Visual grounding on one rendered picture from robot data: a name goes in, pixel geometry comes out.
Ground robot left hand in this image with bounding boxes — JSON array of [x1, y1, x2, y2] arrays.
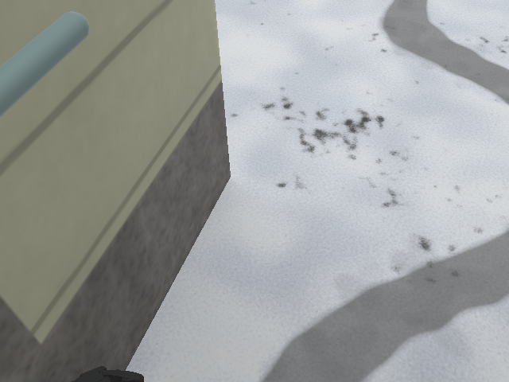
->
[[72, 366, 144, 382]]

